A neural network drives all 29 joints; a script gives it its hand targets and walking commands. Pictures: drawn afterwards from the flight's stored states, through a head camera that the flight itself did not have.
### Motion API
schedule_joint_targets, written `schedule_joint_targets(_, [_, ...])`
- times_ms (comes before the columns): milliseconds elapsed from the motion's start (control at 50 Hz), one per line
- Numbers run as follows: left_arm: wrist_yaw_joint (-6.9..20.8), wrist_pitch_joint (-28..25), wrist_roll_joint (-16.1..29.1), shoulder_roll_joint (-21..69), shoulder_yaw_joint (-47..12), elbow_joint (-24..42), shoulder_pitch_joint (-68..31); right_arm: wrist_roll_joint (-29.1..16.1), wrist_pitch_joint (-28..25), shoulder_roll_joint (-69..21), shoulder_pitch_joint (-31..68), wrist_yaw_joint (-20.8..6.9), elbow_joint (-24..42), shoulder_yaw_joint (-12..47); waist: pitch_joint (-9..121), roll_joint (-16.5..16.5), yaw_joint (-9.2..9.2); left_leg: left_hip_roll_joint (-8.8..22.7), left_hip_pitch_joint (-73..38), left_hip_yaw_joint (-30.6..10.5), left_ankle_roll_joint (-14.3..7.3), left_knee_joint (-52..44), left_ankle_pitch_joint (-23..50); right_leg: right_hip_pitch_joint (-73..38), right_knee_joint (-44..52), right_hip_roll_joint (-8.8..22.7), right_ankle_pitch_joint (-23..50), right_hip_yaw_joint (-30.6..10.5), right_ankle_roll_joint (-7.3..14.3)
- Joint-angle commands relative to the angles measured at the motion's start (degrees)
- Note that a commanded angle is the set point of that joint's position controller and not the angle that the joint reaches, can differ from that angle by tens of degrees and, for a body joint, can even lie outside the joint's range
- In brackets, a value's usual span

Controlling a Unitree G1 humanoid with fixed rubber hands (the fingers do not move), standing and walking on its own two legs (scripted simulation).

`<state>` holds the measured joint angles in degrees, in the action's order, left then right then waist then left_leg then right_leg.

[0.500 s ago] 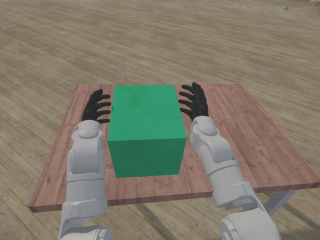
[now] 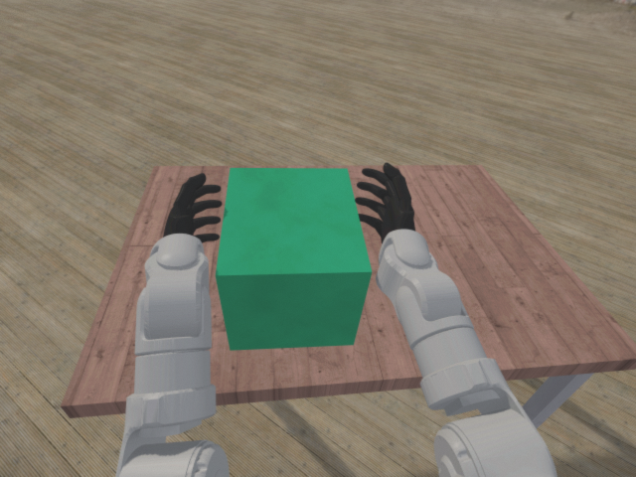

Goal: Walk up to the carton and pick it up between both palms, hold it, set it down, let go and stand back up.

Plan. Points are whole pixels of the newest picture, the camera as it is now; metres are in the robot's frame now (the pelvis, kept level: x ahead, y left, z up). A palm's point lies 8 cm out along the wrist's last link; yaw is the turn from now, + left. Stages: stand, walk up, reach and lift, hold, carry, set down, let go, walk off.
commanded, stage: hold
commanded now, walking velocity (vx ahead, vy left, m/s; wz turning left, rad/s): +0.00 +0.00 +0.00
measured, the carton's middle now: (291, 255) +0.38 +0.02 +0.12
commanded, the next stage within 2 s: none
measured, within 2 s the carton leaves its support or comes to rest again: neither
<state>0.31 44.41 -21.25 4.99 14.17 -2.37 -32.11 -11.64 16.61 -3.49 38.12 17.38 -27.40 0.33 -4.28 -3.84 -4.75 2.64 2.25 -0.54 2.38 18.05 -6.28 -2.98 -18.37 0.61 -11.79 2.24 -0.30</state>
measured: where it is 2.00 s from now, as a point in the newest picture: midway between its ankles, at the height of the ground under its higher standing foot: outside the picture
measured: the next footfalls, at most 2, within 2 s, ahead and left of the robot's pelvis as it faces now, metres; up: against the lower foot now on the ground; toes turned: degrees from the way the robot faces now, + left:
none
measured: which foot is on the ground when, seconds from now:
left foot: down 0.00-1.00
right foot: down 0.00-1.00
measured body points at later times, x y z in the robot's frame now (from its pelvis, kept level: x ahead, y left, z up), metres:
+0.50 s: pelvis +0.00 +0.00 +0.00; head -0.03 +0.03 +0.45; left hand +0.37 +0.14 +0.17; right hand +0.38 -0.12 +0.19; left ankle +0.05 +0.14 -0.75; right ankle -0.01 -0.12 -0.75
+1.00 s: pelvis +0.00 +0.00 +0.00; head -0.04 +0.03 +0.45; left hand +0.37 +0.14 +0.18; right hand +0.37 -0.11 +0.19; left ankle +0.05 +0.14 -0.75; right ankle -0.01 -0.12 -0.75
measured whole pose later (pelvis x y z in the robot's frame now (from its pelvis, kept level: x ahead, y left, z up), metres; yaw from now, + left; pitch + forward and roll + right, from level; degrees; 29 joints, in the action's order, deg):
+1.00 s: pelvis +0.00 +0.00 +0.00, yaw +0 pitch -10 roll +0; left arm 0.1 44.5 -21.4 4.9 13.4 -1.8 -31.4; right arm -11.9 16.3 -3.0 37.6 17.9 -26.4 1.5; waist -4.2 -4.0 -4.8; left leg 2.7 2.1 -0.5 2.3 18.4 -6.6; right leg -3.0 -18.6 0.7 -11.8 2.5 -0.3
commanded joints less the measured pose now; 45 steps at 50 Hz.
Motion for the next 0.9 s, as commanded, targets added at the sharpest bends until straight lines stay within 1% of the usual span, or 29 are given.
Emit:
schedule_joint_targets(0, [7.78, -8.13, 10.8, 32.54, -31.36, 9.2, -43.81, -3.38, -3.72, -31.8, 43.19, -7.06, 17.85, 23.71, 30.18, 5.76, -0.97, -3.99, -19.14, 2.37, -0.82, 1.65, 11.76, 5.21, 3.35, -3.61, 11.17, 4.29, -4.02])
schedule_joint_targets(40, [7.53, -7.82, 10.7, 31.34, -29.51, 9.78, -42.37, -3.6, -3.48, -32.33, 41.78, -7.02, 18.2, 24.09, 28.81, 4.87, 0.52, -4.18, -17.92, 2.63, -1.23, 1.2, 10.9, 4.86, 3.22, -3.36, 12.32, 4.17, -4.01])
schedule_joint_targets(60, [7.71, -7.46, 10.62, 32.38, -30.81, 10.32, -42.37, -3.58, -3.73, -33.1, 41.33, -6.66, 18.96, 23.47, 30.46, 5.43, -0.95, -4.23, -18.09, 3.09, -1.23, 1.84, 12.53, 3.11, 3.01, -3.23, 14.02, 3.71, -4.16])
schedule_joint_targets(80, [7.39, -7.7, 10.67, 32.31, -30.55, 10.26, -42.71, -4.42, -3.71, -32.7, 42.48, -6.54, 18.92, 23.52, 30.44, 5.79, -0.08, -4.02, -18.94, 2.8, -0.99, 1.87, 13.58, 4.74, 3.01, -3.46, 13.55, 3.76, -4.18])
schedule_joint_targets(100, [7.44, -7.76, 11.32, 32.4, -31.61, 8.75, -42.78, -3.87, -3.78, -32.77, 44.07, -6.68, 20.06, 23.97, 30.53, 5.37, -0.92, -4.44, -18.37, 2.99, -1.14, 1.83, 10.78, 5.01, 3.72, -3.16, 12.1, 3.72, -4.18])
schedule_joint_targets(140, [7.44, -7.79, 10.87, 31.29, -29.66, 9.18, -44.66, -2.57, -2.58, -31.91, 40.2, -6.76, 14.64, 21.69, 25.19, 4.98, -1.24, -3.96, -17.35, 2.86, -1.32, 1.01, 8.61, 6.88, 3.43, -3.28, 9.5, 4.1, -4.17])
schedule_joint_targets(160, [7.75, -7.87, 11.24, 31.15, -30.75, 10.92, -46.01, -2.27, -2.99, -32.1, 40.67, -6.9, 16.59, 21.91, 27.46, 4.94, -2.01, -4.13, -16.97, 2.36, -1.55, 0.6, 7.38, 5.34, 3.67, -2.72, 9.46, 3.94, -3.85])
schedule_joint_targets(180, [7.75, -7.88, 10.86, 31.83, -30.83, 8.99, -46.43, -1.83, -3.79, -31.76, 43.43, -7.05, 15.83, 20.75, 27.11, 6.54, -1.18, -4.15, -15.94, 3.21, -1.56, 0.14, 4.95, 6.59, 3.54, -2.53, 6.63, 3.89, -3.75])
schedule_joint_targets(200, [7.72, -7.23, 9.33, 30.62, -28.72, 5.74, -43.71, -2.17, -3.72, -31.53, 44.68, -7.15, 16.12, 20.86, 25.08, 5.09, -0.21, -3.98, -15.19, 3.14, -2.03, -0.2, 3.57, 6.64, 3.8, -2.82, 6.2, 4.25, -3.85])
schedule_joint_targets(240, [7.36, -8.17, 10.87, 32.15, -30.57, 9.74, -44.41, -3.48, -3.92, -33.3, 44.16, -7.16, 18.32, 23.7, 30.98, 4.86, 0.4, -4.24, -17.21, 2.96, -1.71, 1.57, 11.05, 3.43, 2.62, -3.3, 12.66, 3.78, -4.51])
schedule_joint_targets(260, [7.22, -8.31, 10.21, 32.3, -30.27, 10.76, -44.89, -4.1, -3.56, -32.97, 41.55, -7.09, 16.35, 23.53, 30.85, 7.71, -0.08, -4.27, -19.12, 2.75, -1.16, 1.74, 13.34, 3.85, 2.51, -3.15, 14.9, 4.04, -4.0])
schedule_joint_targets(300, [7.74, -6.82, 8.94, 30.48, -27.59, 5.37, -40.89, -2.54, -2.81, -32.06, 41.45, -6.91, 15.09, 22.02, 26.45, 5.25, 0.62, -4.07, -16.62, 3.16, -1.65, 0.93, 10.23, 4.23, 3.54, -3.16, 12.34, 3.48, -3.97])
schedule_joint_targets(320, [8.13, -6.46, 8.78, 30.81, -28.31, 3.82, -41.43, -2.85, -2.74, -30.34, 42.64, -6.93, 12.0, 20.5, 24.87, 5.85, -0.41, -3.78, -17.26, 2.75, -1.26, 0.33, 8.67, 6.24, 3.97, -3.35, 8.97, 4.21, -3.69])
schedule_joint_targets(360, [8.4, -7.31, 10.25, 31.9, -29.08, 9.05, -41.57, -3.6, -3.54, -32.87, 42.29, -6.45, 16.59, 22.94, 27.07, 3.28, -0.83, -4.41, -16.82, 3.18, -1.61, 0.67, 10.2, 4.37, 3.51, -3.07, 12.72, 4.13, -4.75])
schedule_joint_targets(380, [8.3, -7.15, 8.73, 30.66, -26.77, 4.9, -41.31, -3.26, -2.76, -32.39, 41.85, -6.41, 12.74, 21.8, 22.05, 3.13, 0.08, -4.48, -15.21, 3.76, -2.11, -0.22, 7.82, 5.35, 4.67, -3.15, 8.68, 3.77, -4.6])
schedule_joint_targets(400, [8.25, -7.72, 10.46, 31.74, -28.77, 9.5, -42.03, -2.85, -3.38, -32.08, 39.8, -6.67, 14.97, 22.56, 27.46, 4.13, -0.8, -4.22, -17.65, 3.01, -1.62, 0.99, 11.93, 4.13, 3.32, -2.97, 13.96, 4.06, -4.43])
schedule_joint_targets(440, [8.05, -8.0, 10.63, 32.32, -29.9, 10.61, -43.05, -4.04, -4.09, -32.72, 41.63, -6.49, 18.77, 24.69, 30.71, 4.92, 0.0, -4.38, -19.14, 2.81, -0.75, 2.41, 16.03, 2.24, 2.56, -3.7, 16.9, 4.5, -4.39])
schedule_joint_targets(460, [8.1, -8.54, 10.89, 31.22, -30.88, 13.35, -44.9, -4.9, -3.39, -33.95, 40.12, -6.11, 19.24, 24.43, 31.41, 6.56, -1.32, -4.63, -20.21, 2.92, -1.0, 2.52, 15.19, 2.86, 2.8, -2.82, 17.45, 3.57, -4.63])
schedule_joint_targets(480, [7.59, -8.61, 11.52, 30.94, -31.14, 12.69, -45.48, -4.92, -3.39, -33.4, 42.08, -6.36, 19.57, 25.72, 31.61, 5.89, -0.11, -4.38, -19.28, 2.49, -1.06, 2.71, 15.15, 3.7, 2.22, -3.05, 18.25, 3.54, -5.08])
schedule_joint_targets(500, [7.35, -8.55, 10.61, 30.42, -29.84, 12.85, -45.46, -4.37, -2.98, -32.86, 40.79, -6.49, 17.04, 24.53, 29.37, 6.47, 0.41, -4.34, -18.74, 2.73, -1.17, 2.15, 13.87, 5.08, 2.54, -2.9, 16.22, 3.7, -4.85])
schedule_joint_targets(540, [7.2, -8.08, 11.67, 32.39, -33.32, 13.19, -42.8, -4.44, -3.73, -32.59, 40.1, -6.45, 20.46, 24.99, 31.45, 8.19, -0.44, -3.99, -19.24, 2.61, -0.51, 2.36, 14.45, 4.57, 2.76, -3.29, 15.13, 3.75, -4.07])
schedule_joint_targets(600, [7.6, -7.44, 9.75, 29.46, -29.13, 10.16, -40.05, -4.09, -2.52, -32.09, 37.9, -5.93, 17.95, 24.95, 26.67, 4.64, 0.04, -4.46, -18.0, 2.87, -1.37, 1.9, 13.48, 3.33, 3.3, -3.11, 15.56, 3.55, -4.53])
schedule_joint_targets(660, [7.92, -7.31, 11.75, 32.22, -32.05, 10.02, -41.86, -3.18, -3.28, -31.69, 40.87, -6.51, 18.97, 23.12, 27.23, 6.04, -1.43, -4.22, -17.28, 2.85, -1.15, 0.87, 8.81, 5.91, 3.59, -2.78, 9.78, 3.98, -4.1])
schedule_joint_targets(680, [8.14, -7.51, 11.78, 32.22, -32.38, 11.4, -41.45, -3.61, -3.26, -31.58, 39.2, -6.24, 19.94, 24.11, 28.34, 4.76, -1.88, -4.3, -19.01, 2.57, -0.99, 1.79, 12.24, 4.97, 3.07, -3.18, 14.87, 4.36, -4.21])
schedule_joint_targets(700, [8.15, -7.61, 10.33, 30.61, -30.21, 11.28, -42.82, -3.22, -2.77, -32.65, 38.33, -6.07, 18.25, 24.14, 28.77, 4.32, -0.24, -4.38, -18.4, 2.94, -1.36, 1.9, 12.45, 4.03, 2.94, -3.27, 14.6, 3.92, -4.53])
schedule_joint_targets(720, [7.82, -8.35, 11.88, 32.47, -33.32, 15.16, -42.83, -3.86, -3.27, -32.22, 37.74, -6.39, 18.44, 25.04, 32.88, 7.28, -1.72, -4.1, -21.06, 1.97, -0.55, 2.4, 14.97, 4.35, 2.64, -3.47, 15.26, 4.4, -3.92])
schedule_joint_targets(740, [7.8, -7.43, 9.68, 30.6, -29.54, 9.28, -41.2, -3.34, -2.47, -30.79, 39.01, -6.45, 16.12, 23.73, 27.63, 6.35, -0.83, -4.17, -19.45, 2.41, -0.58, 1.21, 12.24, 4.98, 3.5, -3.25, 12.64, 4.48, -3.89])
schedule_joint_targets(840, [7.8, -7.41, 10.76, 32.18, -31.21, 13.41, -43.15, -4.4, -3.23, -31.41, 40.32, -6.3, 19.21, 24.84, 29.48, 5.46, -0.75, -4.13, -20.44, 2.32, -0.59, 2.25, 15.27, 4.27, 2.73, -3.53, 15.3, 4.77, -4.3])
schedule_joint_targets(880, [7.72, -7.45, 10.64, 31.73, -31.45, 11.23, -43.94, -3.97, -3.14, -30.6, 41.1, -6.73, 17.19, 22.86, 28.33, 7.67, -1.2, -4.02, -19.69, 2.32, -0.38, 1.44, 11.86, 6.04, 3.59, -3.54, 10.17, 4.83, -3.69])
